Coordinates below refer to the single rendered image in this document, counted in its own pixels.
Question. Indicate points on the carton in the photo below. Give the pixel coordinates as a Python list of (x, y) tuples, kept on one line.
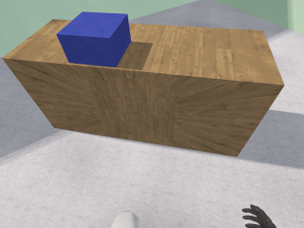
[(96, 38)]

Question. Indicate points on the robot right hand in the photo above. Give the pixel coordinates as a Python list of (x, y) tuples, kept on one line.
[(261, 218)]

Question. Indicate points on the pedestal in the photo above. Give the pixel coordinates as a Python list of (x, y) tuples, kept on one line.
[(196, 88)]

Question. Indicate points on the robot left thigh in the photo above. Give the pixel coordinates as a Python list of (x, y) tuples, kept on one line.
[(126, 219)]

